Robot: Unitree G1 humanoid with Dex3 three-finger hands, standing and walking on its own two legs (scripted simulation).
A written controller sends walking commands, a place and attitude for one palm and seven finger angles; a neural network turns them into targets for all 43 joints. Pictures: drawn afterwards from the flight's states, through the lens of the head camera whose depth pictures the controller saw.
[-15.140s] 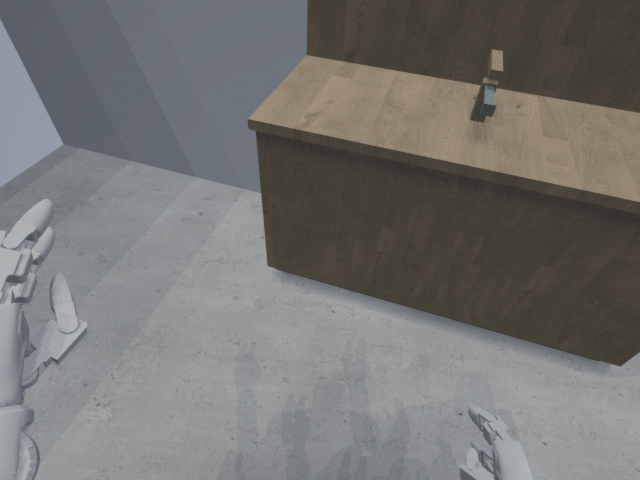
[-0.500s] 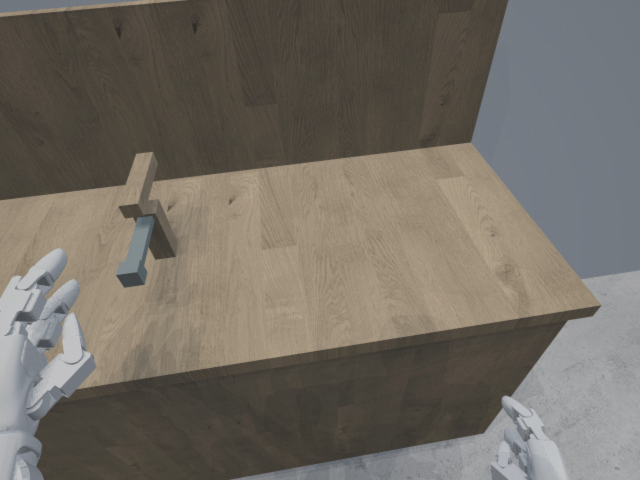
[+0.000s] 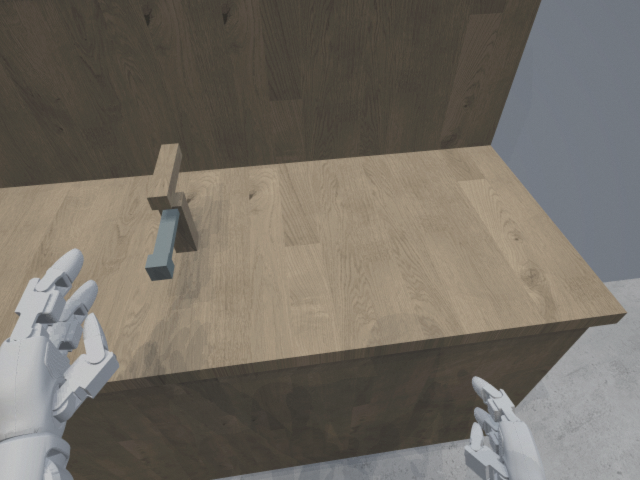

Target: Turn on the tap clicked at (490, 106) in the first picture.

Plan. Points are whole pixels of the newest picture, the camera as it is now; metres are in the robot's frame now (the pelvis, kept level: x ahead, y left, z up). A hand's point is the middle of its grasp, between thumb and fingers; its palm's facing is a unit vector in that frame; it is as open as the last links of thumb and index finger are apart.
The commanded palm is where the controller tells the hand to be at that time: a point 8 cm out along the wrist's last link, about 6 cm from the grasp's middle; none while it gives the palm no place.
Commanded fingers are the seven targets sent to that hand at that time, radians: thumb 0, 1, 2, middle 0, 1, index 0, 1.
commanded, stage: turn the palm inward beside the body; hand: left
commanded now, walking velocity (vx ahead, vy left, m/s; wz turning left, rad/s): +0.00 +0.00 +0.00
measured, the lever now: (160, 266) +0.35 +0.28 +0.07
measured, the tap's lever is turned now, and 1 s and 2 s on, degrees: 0 0 0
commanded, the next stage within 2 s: reach beside the lever's end, fingers flat in 0.66 s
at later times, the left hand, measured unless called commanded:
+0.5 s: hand (114, 364) +0.18 +0.23 +0.14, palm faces +0.44 -0.89 -0.12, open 7.4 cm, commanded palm +0.13 +0.27 +0.15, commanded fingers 0.00 0.90 0.90 -0.20 -0.30 -0.20 -0.30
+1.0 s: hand (134, 354) +0.19 +0.22 +0.13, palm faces +0.48 -0.86 -0.15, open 7.4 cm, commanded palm +0.15 +0.26 +0.14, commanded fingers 0.00 0.90 0.90 -0.20 -0.30 -0.20 -0.30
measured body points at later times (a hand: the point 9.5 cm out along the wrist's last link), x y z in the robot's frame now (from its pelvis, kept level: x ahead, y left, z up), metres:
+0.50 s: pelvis +0.00 +0.00 +0.00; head -0.02 -0.02 +0.45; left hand +0.15 +0.27 +0.15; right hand +0.20 -0.21 -0.06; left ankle +0.04 +0.12 -0.72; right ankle +0.00 -0.09 -0.72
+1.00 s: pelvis +0.00 -0.03 +0.00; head +0.00 -0.06 +0.45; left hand +0.16 +0.26 +0.14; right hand +0.21 -0.25 -0.07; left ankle +0.04 +0.12 -0.72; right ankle +0.00 -0.09 -0.72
